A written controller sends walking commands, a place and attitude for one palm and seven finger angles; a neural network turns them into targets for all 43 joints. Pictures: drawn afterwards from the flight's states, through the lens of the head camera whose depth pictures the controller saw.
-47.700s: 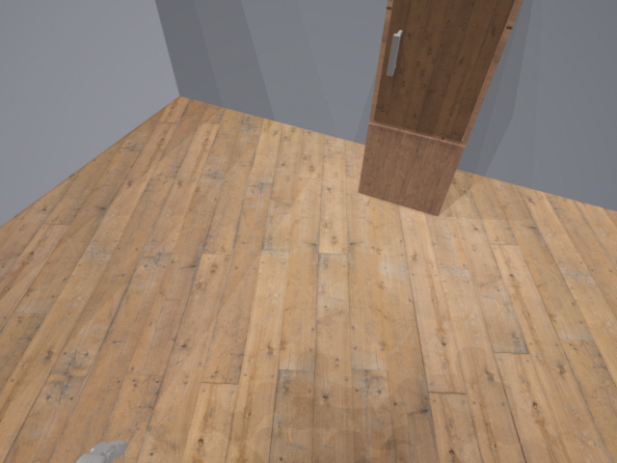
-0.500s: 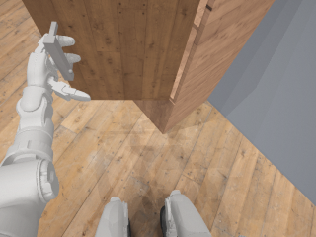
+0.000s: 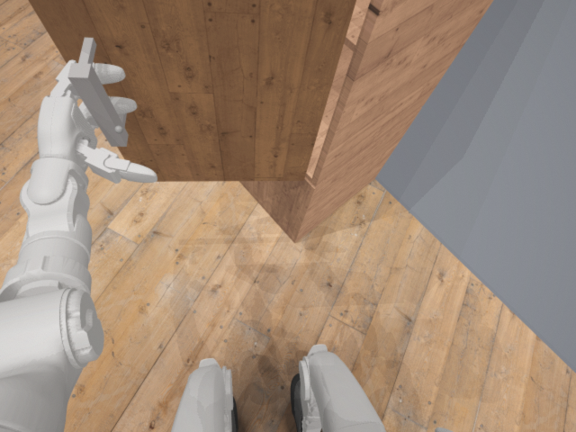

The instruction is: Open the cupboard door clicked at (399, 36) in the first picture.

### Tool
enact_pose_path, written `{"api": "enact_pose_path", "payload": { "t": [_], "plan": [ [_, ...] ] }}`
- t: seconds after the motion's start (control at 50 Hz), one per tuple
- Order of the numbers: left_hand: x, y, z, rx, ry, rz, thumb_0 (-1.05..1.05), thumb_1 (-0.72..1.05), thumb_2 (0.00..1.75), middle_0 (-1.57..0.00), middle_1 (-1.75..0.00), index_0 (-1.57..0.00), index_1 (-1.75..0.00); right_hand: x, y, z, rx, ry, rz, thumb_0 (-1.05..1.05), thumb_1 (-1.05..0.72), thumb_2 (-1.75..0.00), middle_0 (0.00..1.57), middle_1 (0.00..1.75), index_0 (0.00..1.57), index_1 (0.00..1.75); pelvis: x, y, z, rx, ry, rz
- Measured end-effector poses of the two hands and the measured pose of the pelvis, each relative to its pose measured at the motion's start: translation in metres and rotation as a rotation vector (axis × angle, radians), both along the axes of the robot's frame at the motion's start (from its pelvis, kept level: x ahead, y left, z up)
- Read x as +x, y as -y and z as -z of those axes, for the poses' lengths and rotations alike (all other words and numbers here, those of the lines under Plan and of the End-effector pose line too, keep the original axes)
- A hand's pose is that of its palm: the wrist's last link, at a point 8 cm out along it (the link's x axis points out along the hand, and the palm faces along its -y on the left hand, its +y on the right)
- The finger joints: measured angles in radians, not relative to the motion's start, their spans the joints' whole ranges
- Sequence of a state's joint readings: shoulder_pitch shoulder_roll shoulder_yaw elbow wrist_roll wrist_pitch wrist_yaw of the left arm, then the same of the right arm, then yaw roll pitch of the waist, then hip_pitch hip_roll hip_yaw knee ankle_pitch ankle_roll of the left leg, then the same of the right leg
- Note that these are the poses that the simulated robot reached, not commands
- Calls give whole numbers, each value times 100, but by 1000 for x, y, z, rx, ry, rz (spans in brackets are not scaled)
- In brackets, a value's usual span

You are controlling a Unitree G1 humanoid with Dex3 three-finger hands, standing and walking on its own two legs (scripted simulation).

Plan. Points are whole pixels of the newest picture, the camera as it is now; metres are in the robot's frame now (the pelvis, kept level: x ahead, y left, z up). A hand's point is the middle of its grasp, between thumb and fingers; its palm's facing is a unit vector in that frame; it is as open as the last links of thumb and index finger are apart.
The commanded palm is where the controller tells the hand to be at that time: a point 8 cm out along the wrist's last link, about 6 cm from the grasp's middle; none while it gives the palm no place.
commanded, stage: close the thumb around the handle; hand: left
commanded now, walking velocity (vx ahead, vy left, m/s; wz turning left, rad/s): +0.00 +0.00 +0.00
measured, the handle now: (105, 96) +0.55 +0.21 +0.05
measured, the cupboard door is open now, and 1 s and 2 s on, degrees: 52 53 100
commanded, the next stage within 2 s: pull the door open along its arc in 0.74 s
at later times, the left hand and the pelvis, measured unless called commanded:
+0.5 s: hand (114, 132) +0.50 +0.19 +0.05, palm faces -0.05 -1.00 -0.03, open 8.4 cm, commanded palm +0.48 +0.23 +0.05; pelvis +0.00 +0.01 +0.00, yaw +0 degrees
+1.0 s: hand (119, 133) +0.50 +0.18 +0.05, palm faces -0.02 -1.00 -0.03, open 5.7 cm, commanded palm +0.46 +0.23 +0.05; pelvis +0.00 +0.00 +0.00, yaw +0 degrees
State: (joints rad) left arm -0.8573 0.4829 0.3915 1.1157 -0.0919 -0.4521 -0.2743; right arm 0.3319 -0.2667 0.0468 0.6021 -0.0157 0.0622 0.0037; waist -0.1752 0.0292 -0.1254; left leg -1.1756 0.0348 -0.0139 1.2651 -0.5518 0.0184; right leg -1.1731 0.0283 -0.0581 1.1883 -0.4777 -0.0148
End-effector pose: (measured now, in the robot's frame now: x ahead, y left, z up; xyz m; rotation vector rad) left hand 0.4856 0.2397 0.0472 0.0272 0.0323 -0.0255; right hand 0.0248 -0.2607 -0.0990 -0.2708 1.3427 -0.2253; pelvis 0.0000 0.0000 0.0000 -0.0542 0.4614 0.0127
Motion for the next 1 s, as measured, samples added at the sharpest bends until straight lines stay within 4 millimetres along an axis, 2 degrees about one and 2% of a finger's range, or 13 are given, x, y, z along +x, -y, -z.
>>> {"api": "enact_pose_path", "payload": {
  "t": [0.12,0.24,0.44,0.6,0.68,1.0],
  "plan": [
    [-3,-5,0,-3,1,3,-1,-48,30,-30,-120,-30,-120,0,-1,0,-2,-3,-2,1,-90,-89,20,30,20,30,0,-2,0,-2,2,-1],
    [-6,-5,-1,-7,8,11,-1,-33,37,-31,-122,-31,-122,3,-4,-2,-2,3,-6,1,-90,-89,20,30,20,30,0,-4,-1,-6,4,-3],
    [-6,-7,-1,-6,15,10,-1,15,58,-35,-127,-34,-127,5,-10,-2,-2,17,-11,1,-90,-89,20,30,20,30,0,-9,-1,-9,6,-4],
    [-6,1,-4,-13,8,13,0,58,76,-38,-132,-37,-132,3,-14,-1,12,5,-9,1,-90,-89,20,30,20,30,0,-11,-2,-9,11,-7],
    [-6,2,-4,-6,5,-3,1,74,83,-39,-133,-38,-133,2,-14,0,17,4,-10,1,-90,-89,20,30,20,30,0,-10,-2,-6,13,-7],
    [-10,3,-3,-2,11,-8,0,75,80,-37,-135,-35,-135,0,-4,-2,14,3,9,1,-90,-89,20,30,20,30,1,-3,-4,3,15,5]
  ]
}}
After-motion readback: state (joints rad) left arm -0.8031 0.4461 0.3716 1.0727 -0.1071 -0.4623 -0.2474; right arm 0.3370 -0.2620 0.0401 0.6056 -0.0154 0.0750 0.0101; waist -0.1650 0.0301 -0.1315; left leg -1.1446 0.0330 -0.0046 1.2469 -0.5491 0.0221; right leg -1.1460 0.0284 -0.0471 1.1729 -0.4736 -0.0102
